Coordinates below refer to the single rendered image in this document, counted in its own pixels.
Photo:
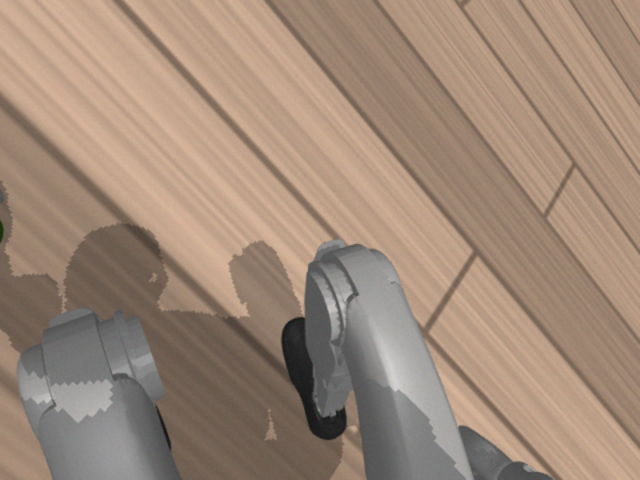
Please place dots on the right robot arm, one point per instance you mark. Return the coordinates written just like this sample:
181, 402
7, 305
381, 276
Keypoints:
521, 471

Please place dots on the left robot foot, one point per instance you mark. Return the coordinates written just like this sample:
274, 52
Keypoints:
164, 429

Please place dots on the right robot foot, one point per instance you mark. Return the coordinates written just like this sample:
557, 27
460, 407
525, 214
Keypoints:
300, 369

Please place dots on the right robot hand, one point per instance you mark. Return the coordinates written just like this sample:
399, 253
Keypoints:
485, 459

